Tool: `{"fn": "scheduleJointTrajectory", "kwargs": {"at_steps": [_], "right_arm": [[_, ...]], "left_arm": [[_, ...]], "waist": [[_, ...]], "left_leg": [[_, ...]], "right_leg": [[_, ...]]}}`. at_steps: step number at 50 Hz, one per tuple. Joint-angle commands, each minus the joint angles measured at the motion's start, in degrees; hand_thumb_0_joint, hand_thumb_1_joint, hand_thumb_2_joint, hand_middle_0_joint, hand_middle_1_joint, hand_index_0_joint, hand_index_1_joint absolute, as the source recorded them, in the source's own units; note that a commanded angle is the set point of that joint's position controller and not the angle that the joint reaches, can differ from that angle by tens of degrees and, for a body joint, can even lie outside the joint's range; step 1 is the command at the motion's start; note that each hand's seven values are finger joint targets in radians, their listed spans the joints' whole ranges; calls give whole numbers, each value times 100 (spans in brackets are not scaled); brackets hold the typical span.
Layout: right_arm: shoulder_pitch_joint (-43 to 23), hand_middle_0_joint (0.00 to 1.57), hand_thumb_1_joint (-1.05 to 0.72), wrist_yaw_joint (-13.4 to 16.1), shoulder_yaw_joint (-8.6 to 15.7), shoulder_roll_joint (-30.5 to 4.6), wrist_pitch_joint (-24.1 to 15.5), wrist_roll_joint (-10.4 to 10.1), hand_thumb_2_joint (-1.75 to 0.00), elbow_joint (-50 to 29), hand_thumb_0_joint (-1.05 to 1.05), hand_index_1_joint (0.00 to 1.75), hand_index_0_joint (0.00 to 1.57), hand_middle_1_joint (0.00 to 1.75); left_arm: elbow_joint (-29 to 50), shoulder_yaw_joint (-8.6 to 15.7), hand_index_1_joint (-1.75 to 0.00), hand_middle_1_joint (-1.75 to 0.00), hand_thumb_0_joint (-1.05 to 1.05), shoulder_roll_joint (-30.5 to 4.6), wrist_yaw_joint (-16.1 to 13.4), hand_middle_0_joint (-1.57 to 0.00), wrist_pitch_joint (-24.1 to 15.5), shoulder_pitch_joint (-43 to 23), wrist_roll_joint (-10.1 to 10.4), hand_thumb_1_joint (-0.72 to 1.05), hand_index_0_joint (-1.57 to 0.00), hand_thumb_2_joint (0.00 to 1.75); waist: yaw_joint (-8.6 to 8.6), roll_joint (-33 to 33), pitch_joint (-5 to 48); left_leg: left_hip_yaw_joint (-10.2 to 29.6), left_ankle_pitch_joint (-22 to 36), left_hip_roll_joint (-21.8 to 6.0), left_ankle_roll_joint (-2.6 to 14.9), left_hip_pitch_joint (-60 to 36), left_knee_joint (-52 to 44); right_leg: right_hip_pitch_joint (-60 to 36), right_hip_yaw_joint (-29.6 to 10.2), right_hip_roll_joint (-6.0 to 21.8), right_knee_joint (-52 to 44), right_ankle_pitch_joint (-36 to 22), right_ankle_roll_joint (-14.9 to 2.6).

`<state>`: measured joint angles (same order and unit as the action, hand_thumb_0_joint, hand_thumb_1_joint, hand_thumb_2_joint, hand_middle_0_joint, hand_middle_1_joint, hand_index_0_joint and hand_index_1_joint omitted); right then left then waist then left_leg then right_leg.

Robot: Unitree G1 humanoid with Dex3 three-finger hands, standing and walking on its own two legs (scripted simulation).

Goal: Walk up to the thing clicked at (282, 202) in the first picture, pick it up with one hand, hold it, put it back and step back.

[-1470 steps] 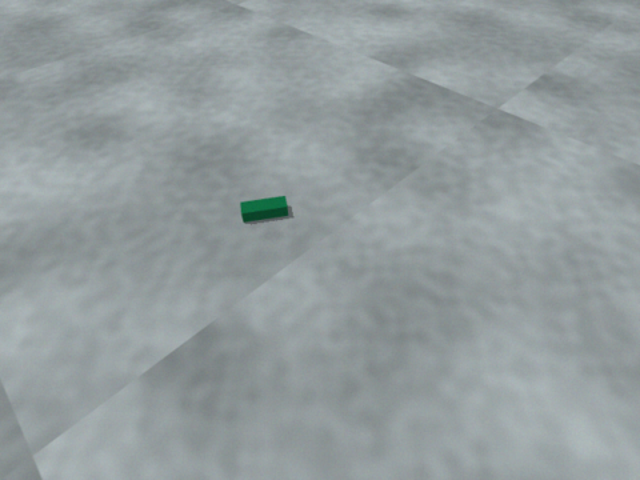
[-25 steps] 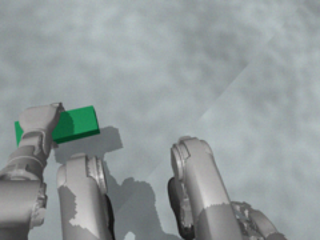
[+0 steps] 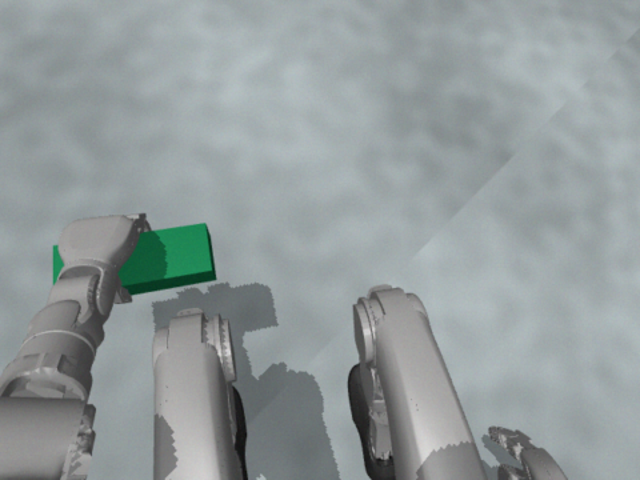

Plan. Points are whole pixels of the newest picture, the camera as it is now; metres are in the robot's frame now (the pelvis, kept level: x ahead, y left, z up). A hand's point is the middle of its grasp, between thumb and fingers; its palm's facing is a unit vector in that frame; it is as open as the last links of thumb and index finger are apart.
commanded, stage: lift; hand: left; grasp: from above
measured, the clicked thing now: (139, 263) +0.41 +0.24 -0.18
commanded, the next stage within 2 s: hold in 1.32 s
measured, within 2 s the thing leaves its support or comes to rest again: neither
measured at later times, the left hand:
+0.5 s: hand (23, 280) +0.35 +0.27 +0.03, palm faces -0.44 -0.09 -0.89, open 10.4 cm
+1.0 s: hand out of the picture +0.33 +0.25 +0.21, palm faces -0.47 -0.11 -0.87, open 10.4 cm
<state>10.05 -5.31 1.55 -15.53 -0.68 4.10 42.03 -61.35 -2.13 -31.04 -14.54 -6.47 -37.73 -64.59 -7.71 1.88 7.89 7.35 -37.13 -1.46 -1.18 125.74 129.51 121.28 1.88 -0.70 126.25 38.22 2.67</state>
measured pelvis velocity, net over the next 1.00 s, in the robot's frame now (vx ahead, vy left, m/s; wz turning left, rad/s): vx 0.05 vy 0.01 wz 0.08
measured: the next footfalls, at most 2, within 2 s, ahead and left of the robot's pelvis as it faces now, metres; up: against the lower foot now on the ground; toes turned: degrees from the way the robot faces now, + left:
none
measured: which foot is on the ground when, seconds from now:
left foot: down 0.00-1.00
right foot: down 0.00-1.00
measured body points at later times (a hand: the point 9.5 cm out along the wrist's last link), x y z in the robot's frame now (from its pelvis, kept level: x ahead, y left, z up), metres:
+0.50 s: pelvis +0.01 +0.01 +0.14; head +0.15 +0.05 +0.57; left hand +0.37 +0.27 +0.08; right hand +0.16 -0.26 +0.03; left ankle +0.09 +0.13 -0.34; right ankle +0.10 -0.13 -0.34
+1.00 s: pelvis +0.05 +0.01 +0.31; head +0.12 +0.02 +0.75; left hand +0.35 +0.26 +0.26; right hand +0.16 -0.25 +0.19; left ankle +0.09 +0.13 -0.34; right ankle +0.10 -0.13 -0.34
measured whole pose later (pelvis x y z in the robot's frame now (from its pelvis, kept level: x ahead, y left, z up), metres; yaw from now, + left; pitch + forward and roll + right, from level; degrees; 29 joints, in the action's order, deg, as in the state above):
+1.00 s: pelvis +0.05 +0.01 +0.31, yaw +4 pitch +15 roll -2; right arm 13.2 2.9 1.8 -13.9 0.8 -1.9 41.9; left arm -43.9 -11.4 -23.0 -8.8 1.5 -14.8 -57.4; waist -4.0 1.8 7.4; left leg 0.9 -27.0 -2.7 -0.3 55.1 66.6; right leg 52.6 -0.1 0.7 64.0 26.8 2.2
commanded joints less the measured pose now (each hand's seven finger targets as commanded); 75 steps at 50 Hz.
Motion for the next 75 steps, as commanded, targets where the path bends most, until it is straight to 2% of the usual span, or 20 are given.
{"fn": "scheduleJointTrajectory", "kwargs": {"at_steps": [1,2,6,8,10,11,15,17,18,20,24,29,31,35,37,39,41,55,67,75], "right_arm": [[776,20,-91,183,470,-1223,-53,-128,-90,-426,0,30,20,30],[781,20,-91,190,457,-1193,-45,-151,-90,-428,0,30,20,30],[708,20,-91,258,501,-1182,-10,-223,-90,-593,0,30,20,30],[654,20,-91,290,517,-1147,23,-261,-90,-637,0,30,20,30],[634,20,-91,345,526,-1163,49,-307,-90,-643,0,30,20,30],[586,20,-91,357,532,-1113,53,-318,-90,-688,0,30,20,30],[465,20,-91,467,539,-1055,86,-389,-90,-725,0,30,20,30],[414,20,-91,507,525,-1010,80,-403,-90,-718,0,30,20,30],[417,20,-91,535,539,-1003,83,-428,-90,-720,0,30,20,30],[343,20,-91,585,538,-993,95,-461,-90,-763,0,30,20,30],[264,20,-91,673,474,-889,108,-513,-90,-771,0,30,20,30],[195,20,-91,797,419,-792,109,-581,-91,-760,0,30,20,30],[208,20,-91,837,370,-761,93,-590,-91,-712,0,30,20,30],[262,20,-91,907,349,-739,59,-612,-91,-636,0,30,20,30],[254,20,-91,922,319,-711,31,-618,-91,-603,0,30,20,30],[267,20,-91,938,341,-746,-3,-616,-91,-594,0,30,20,30],[322,20,-91,930,320,-693,-24,-604,-91,-562,0,30,20,30],[447,20,-90,843,330,-694,-5,-576,-91,-562,0,30,20,30],[473,20,-90,813,400,-693,68,-597,-90,-575,0,30,20,30],[345,20,-89,801,432,-716,114,-617,-90,-598,0,30,20,30]], "left_arm": [[1713,352,-72,-74,0,-1457,-159,-97,-41,-1804,177,65,-99,82],[1579,320,-72,-74,0,-1387,-134,-98,-12,-1577,170,64,-99,82],[2196,383,-73,-75,0,-1500,-21,-96,38,-1347,274,63,-98,83],[2304,163,-71,-72,0,-1214,55,-96,104,-1100,333,61,-97,81],[2416,311,-71,-73,0,-1369,80,-96,177,-967,384,62,-98,80],[2676,172,-71,-72,0,-1210,116,-97,197,-904,441,62,-98,82],[3260,212,-69,-69,0,-1268,128,-98,345,-875,547,62,-99,82],[3011,62,-68,-68,0,-989,180,-99,448,-401,594,62,-99,82],[3401,61,-68,-68,0,-1065,205,-98,450,-609,557,60,-98,84],[3369,164,-68,-67,0,-1192,244,-99,520,-266,545,60,-98,82],[3507,-3,-66,-65,0,-855,281,-99,623,58,675,59,-98,80],[3859,-59,-64,-61,0,-890,321,-103,738,215,745,61,-101,81],[3509,-88,-62,-59,0,-742,338,-103,784,594,771,60,-101,82],[3506,-123,-63,-60,0,-726,319,-102,789,416,758,58,-99,82],[3271,-338,-62,-59,0,-451,343,-103,802,478,784,59,-100,83],[3232,-202,-65,-61,0,-608,341,-102,782,528,776,58,-99,86],[3147,-430,-63,-59,0,-312,356,-103,762,560,738,58,-99,86],[2739,-268,-64,-59,0,-407,202,-106,696,531,620,57,-100,94],[2675,-319,-67,-62,0,-343,365,-105,531,562,668,58,-100,99],[2810,-268,-66,-62,0,-460,406,-105,457,403,559,60,-101,97]], "waist": [[76,986,3975],[64,943,3712],[184,1052,3940],[165,957,3819],[213,973,3801],[213,1065,3854],[218,1090,3782],[194,845,3557],[197,1056,3734],[298,1002,3713],[251,789,3319],[264,755,3095],[248,524,2665],[282,544,2411],[222,364,2110],[367,480,2135],[343,466,2067],[443,312,1565],[430,40,1387],[509,142,1304]], "left_leg": [[-576,455,185,231,-3192,-1831],[-582,389,195,240,-3121,-1914],[-502,335,190,214,-3673,-2384],[-463,252,163,198,-3925,-2638],[-418,261,170,191,-4142,-2855],[-397,295,154,170,-4343,-2995],[-445,330,158,175,-4770,-3408],[-388,330,134,167,-4990,-3672],[-436,489,140,158,-5200,-3756],[-391,551,125,141,-5492,-4051],[-427,445,120,156,-5912,-4617],[-515,625,115,142,-6627,-5264],[-485,615,101,148,-6766,-5553],[-493,794,85,132,-7305,-6103],[-503,796,83,140,-7527,-6378],[-496,880,75,124,-7841,-6665],[-506,1234,81,104,-8117,-6860],[-682,2168,146,82,-9600,-8213],[-784,2995,216,115,-10305,-8783],[-798,3165,221,69,-10773,-9183]], "right_leg": [[-2026,409,-179,-1792,-700,-506],[-2032,395,-173,-1893,-646,-491],[-2321,372,-154,-2173,-539,-500],[-2401,391,-159,-2381,-495,-486],[-2547,373,-143,-2517,-525,-475],[-2653,385,-142,-2576,-560,-475],[-3087,302,-120,-3093,-577,-447],[-3254,316,-111,-3288,-604,-425],[-3439,270,-100,-3398,-747,-432],[-3712,273,-104,-3565,-784,-424],[-4242,216,-99,-4206,-719,-393],[-5129,110,-127,-4948,-843,-387],[-5345,96,-119,-5239,-834,-367],[-5950,30,-127,-5795,-984,-375],[-6169,9,-118,-6120,-1012,-368],[-6472,-10,-124,-6338,-1093,-364],[-6735,-7,-133,-6553,-1403,-372],[-8288,-63,-82,-7969,-2246,-326],[-9336,-181,-31,-8760,-3102,-236],[-9625,-147,-45,-9035,-3162,-269]]}}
